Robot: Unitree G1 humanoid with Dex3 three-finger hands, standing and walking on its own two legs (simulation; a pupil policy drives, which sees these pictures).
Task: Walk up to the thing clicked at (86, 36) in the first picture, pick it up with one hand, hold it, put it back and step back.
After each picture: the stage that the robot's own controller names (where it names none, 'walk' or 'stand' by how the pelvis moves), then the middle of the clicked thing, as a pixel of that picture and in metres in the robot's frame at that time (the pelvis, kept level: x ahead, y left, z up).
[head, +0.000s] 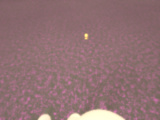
stand; (86, 36) +1.96 +0.22 -0.72
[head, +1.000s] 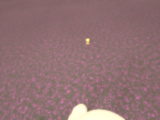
walk; (87, 41) +1.82 +0.30 -0.72
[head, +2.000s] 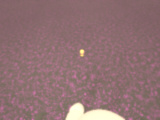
walk; (82, 52) +1.22 +0.30 -0.71
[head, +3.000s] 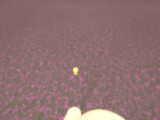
walk; (75, 71) +0.79 +0.25 -0.70
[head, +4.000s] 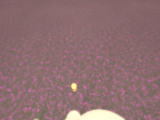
walk; (74, 87) +0.52 +0.24 -0.70
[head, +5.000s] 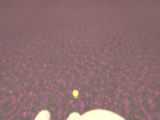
stand; (75, 94) +0.44 +0.21 -0.72
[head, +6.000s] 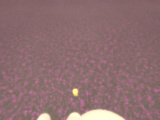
stand; (75, 92) +0.44 +0.22 -0.72
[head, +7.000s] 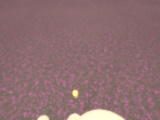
stand; (75, 94) +0.43 +0.22 -0.73
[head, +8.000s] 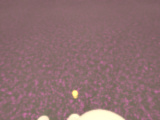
stand; (75, 94) +0.42 +0.22 -0.73
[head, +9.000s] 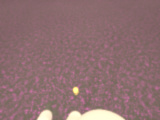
go down; (75, 91) +0.43 +0.21 -0.72
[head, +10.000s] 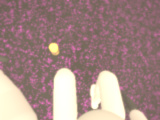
go down; (54, 49) +0.49 +0.29 -0.30
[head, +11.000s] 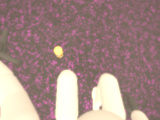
close in; (58, 52) +0.48 +0.29 -0.32
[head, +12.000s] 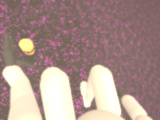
close in; (27, 47) +0.45 +0.34 -0.22
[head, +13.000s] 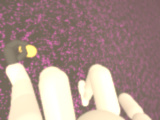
lift; (27, 50) +0.43 +0.33 -0.22
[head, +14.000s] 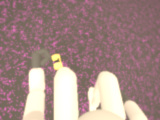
lift; (57, 62) +0.39 +0.26 -0.29
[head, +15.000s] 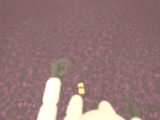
close; (81, 88) +0.40 +0.10 -0.62
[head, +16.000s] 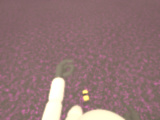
close; (85, 95) +0.38 +0.06 -0.70
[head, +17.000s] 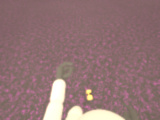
stand; (89, 94) +0.40 +0.00 -0.70
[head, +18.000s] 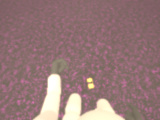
crouch; (90, 83) +0.44 -0.03 -0.63
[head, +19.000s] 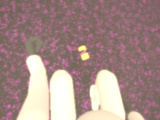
lower; (83, 53) +0.52 +0.01 -0.30
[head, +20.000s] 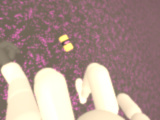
lower; (66, 43) +0.54 +0.04 -0.25
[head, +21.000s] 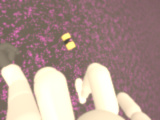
lower; (68, 41) +0.56 +0.02 -0.25
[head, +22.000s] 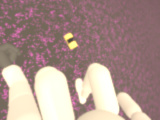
lower; (70, 41) +0.57 +0.01 -0.25
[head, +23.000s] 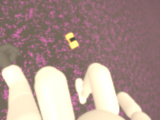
lower; (71, 41) +0.58 +0.00 -0.25
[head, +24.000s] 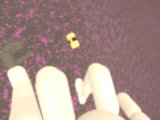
open; (72, 40) +0.59 -0.01 -0.25
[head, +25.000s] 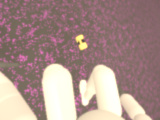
stand; (81, 42) +0.59 -0.03 -0.25
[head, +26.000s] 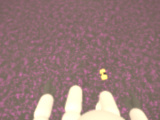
stand; (103, 74) +0.50 -0.17 -0.56
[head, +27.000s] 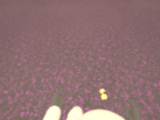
stand; (103, 94) +0.46 -0.19 -0.69
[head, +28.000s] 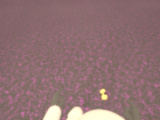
stand; (103, 94) +0.46 -0.19 -0.69
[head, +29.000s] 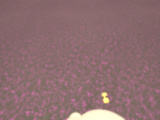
stand; (105, 97) +0.47 -0.21 -0.74
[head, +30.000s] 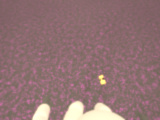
walk; (102, 79) +0.55 -0.21 -0.73
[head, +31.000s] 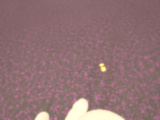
walk; (102, 67) +0.85 -0.14 -0.73
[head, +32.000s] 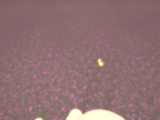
stand; (100, 62) +1.13 -0.15 -0.73
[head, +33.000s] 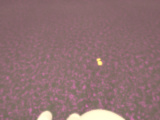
stand; (99, 61) +1.11 -0.14 -0.75
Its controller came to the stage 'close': yes
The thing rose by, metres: 0.01
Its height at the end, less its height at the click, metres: -0.02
